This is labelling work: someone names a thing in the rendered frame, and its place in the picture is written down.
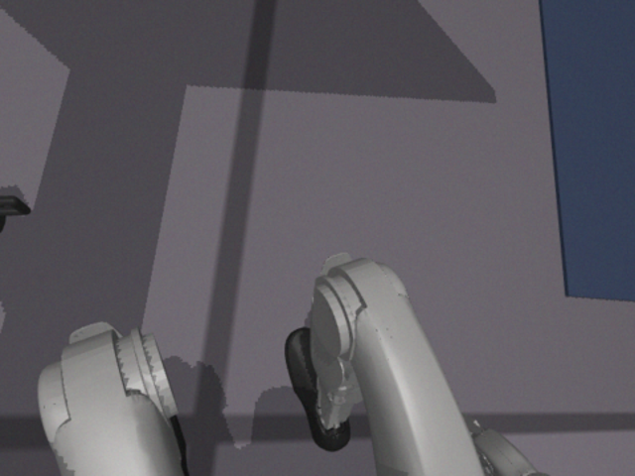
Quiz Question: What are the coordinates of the left robot foot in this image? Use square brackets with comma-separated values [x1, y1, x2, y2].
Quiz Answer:
[170, 416, 190, 476]

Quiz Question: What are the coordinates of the right robot hand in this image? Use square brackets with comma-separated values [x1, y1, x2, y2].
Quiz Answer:
[462, 414, 539, 476]

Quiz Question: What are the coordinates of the mug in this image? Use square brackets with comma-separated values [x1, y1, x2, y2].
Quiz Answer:
[0, 196, 31, 233]

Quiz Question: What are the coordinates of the right robot foot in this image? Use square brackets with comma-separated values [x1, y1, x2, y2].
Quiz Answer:
[285, 327, 350, 451]

